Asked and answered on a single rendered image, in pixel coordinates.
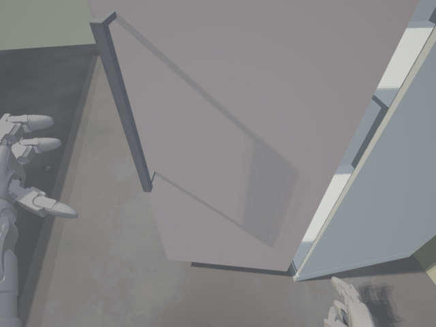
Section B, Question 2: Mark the handle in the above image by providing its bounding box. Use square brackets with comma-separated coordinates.
[89, 11, 155, 192]

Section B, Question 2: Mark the robot left hand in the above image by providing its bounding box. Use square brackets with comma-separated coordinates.
[0, 113, 78, 219]

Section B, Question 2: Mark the fridge door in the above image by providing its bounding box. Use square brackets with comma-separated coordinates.
[87, 0, 420, 271]

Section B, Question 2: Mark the robot right hand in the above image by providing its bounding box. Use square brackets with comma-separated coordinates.
[324, 277, 375, 327]

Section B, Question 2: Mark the left robot forearm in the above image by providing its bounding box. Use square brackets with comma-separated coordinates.
[0, 199, 22, 327]

